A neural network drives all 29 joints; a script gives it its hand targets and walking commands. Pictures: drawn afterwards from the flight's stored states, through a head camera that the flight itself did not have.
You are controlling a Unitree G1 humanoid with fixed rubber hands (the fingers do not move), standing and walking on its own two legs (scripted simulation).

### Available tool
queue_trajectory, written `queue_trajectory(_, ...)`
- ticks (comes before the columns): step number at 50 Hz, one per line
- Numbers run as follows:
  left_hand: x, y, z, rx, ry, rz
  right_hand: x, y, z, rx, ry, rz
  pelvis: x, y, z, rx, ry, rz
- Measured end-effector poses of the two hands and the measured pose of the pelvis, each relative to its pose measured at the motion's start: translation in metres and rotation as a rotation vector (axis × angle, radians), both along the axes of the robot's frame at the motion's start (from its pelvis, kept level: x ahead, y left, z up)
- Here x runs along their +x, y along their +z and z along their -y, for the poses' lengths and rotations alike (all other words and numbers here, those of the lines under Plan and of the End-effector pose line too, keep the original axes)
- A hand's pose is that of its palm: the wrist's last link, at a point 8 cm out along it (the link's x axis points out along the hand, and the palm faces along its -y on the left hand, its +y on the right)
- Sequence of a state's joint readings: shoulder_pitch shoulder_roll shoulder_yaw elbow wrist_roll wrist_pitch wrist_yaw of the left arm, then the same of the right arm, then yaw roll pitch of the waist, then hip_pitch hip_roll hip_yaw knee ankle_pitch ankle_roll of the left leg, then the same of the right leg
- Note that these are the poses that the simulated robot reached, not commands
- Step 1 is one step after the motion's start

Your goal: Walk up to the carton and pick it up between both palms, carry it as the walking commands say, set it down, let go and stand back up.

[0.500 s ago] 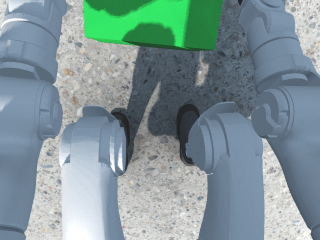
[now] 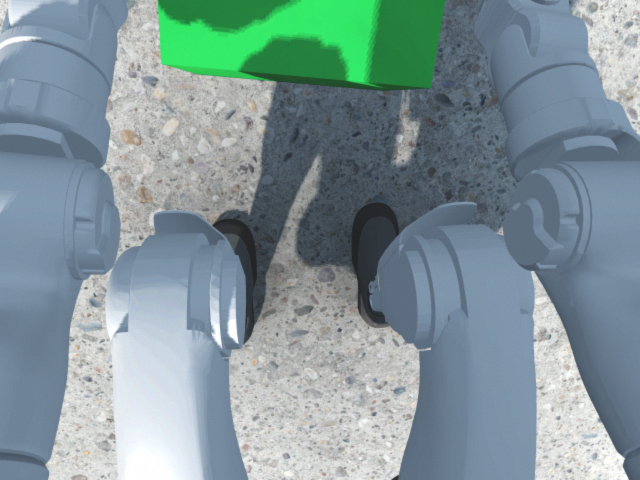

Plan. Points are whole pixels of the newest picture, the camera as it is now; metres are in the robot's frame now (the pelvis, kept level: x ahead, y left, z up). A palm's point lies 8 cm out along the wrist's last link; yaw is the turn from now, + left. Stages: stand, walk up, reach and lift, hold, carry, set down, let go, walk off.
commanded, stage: set down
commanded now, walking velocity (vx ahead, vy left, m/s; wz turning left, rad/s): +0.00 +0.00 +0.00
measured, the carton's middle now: out of the picture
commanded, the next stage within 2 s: let go in 1.96 s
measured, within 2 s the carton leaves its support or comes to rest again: neither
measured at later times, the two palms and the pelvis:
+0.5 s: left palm out of the picture +0.56 +0.20 -0.17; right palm out of the picture +0.54 -0.20 -0.17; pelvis +0.00 +0.00 +0.00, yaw +0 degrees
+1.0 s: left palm out of the picture +0.57 +0.20 -0.05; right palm out of the picture +0.55 -0.20 -0.05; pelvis -0.01 +0.00 +0.08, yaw +0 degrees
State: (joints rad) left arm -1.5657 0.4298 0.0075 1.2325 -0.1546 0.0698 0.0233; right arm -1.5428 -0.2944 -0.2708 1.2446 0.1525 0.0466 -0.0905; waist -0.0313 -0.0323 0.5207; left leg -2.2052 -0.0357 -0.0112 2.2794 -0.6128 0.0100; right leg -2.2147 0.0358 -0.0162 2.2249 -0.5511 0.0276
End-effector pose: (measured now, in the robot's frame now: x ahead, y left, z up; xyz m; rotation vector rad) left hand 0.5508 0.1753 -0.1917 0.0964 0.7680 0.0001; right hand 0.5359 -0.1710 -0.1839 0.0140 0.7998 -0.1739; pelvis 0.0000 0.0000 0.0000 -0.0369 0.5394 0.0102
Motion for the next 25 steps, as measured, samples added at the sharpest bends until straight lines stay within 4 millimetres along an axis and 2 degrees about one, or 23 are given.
queue_trajectory(7, 0.001, -0.008, -0.005, 0.010, 0.028, -0.010, -0.008, -0.014, 0.014, -0.039, -0.035, -0.046, 0.004, 0.002, 0.000, -0.001, 0.001, -0.023)
queue_trajectory(12, 0.002, -0.014, -0.014, 0.021, 0.048, 0.003, -0.004, -0.013, 0.031, -0.064, -0.061, -0.010, 0.007, 0.000, 0.001, -0.003, -0.004, -0.030)
queue_trajectory(16, -0.001, -0.015, -0.020, 0.031, 0.056, 0.012, -0.004, -0.012, 0.038, -0.071, -0.056, 0.001, 0.006, -0.003, 0.002, 0.001, -0.007, -0.025)
queue_trajectory(20, -0.001, -0.008, -0.023, 0.030, 0.059, 0.039, -0.001, -0.006, 0.037, -0.063, -0.042, 0.020, 0.004, -0.004, 0.004, 0.005, -0.008, -0.015)
queue_trajectory(25, 0.007, 0.017, -0.023, 0.025, 0.066, 0.099, 0.006, 0.017, 0.029, -0.048, -0.034, 0.095, -0.002, -0.001, 0.005, 0.009, -0.012, 0.003)
